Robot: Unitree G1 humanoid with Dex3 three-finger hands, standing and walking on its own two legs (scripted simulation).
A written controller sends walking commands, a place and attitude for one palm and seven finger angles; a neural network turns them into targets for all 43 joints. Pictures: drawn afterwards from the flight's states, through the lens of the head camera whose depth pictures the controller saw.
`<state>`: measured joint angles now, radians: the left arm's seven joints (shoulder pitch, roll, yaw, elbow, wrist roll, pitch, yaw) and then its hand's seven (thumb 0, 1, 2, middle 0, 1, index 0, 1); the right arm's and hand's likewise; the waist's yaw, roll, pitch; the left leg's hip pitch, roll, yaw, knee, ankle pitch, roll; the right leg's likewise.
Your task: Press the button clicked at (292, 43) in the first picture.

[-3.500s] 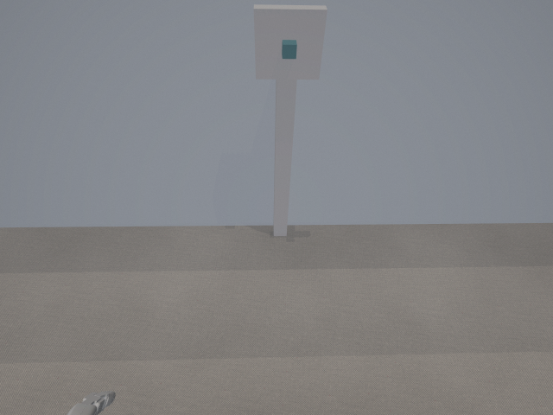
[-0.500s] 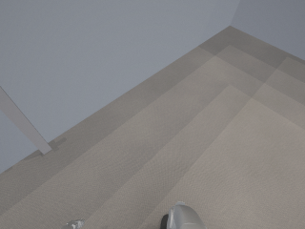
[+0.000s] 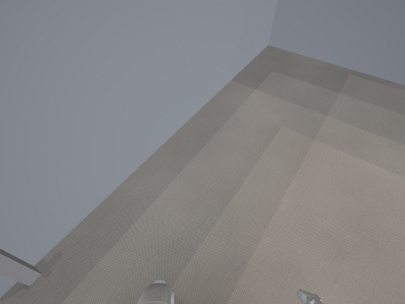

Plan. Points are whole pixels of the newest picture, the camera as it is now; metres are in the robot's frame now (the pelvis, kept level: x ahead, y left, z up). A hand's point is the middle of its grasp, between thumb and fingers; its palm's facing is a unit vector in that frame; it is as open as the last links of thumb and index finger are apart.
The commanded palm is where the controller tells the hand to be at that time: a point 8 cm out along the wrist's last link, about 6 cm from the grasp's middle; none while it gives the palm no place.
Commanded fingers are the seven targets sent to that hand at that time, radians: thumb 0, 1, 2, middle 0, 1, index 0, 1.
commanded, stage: turn to face it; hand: left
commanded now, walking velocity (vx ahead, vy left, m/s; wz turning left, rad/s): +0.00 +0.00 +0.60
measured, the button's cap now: out of the picture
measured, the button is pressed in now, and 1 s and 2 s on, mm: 0 0 0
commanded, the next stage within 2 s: take the last steps up to it in 1.90 s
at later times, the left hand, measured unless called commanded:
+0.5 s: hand out of the picture +0.11 +0.24 -0.17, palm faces +0.24 -0.95 -0.21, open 7.4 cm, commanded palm none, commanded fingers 0.00 0.90 0.90 -0.20 -0.30 -0.20 -0.30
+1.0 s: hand out of the picture +0.01 +0.18 -0.16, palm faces +0.53 -0.82 -0.23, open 7.4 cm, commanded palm none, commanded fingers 0.00 0.90 0.90 -0.20 -0.30 -0.20 -0.30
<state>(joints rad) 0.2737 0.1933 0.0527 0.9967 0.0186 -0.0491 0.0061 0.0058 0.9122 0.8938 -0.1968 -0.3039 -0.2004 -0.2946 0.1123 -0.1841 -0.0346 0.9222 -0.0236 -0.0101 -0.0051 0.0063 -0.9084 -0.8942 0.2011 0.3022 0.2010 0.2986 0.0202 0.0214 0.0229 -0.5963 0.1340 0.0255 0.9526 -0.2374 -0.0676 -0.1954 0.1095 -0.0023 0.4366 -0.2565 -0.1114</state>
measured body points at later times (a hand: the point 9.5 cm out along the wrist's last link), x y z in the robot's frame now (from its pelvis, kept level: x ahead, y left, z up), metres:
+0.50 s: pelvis +0.06 +0.03 +0.00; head +0.10 +0.05 +0.45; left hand +0.09 +0.29 -0.15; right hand +0.14 -0.22 -0.14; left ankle +0.08 +0.12 -0.74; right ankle +0.08 -0.14 -0.68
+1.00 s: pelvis +0.06 -0.02 +0.00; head +0.09 -0.01 +0.44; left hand -0.01 +0.22 -0.14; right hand +0.26 -0.21 -0.15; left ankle -0.01 +0.10 -0.68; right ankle +0.09 -0.13 -0.74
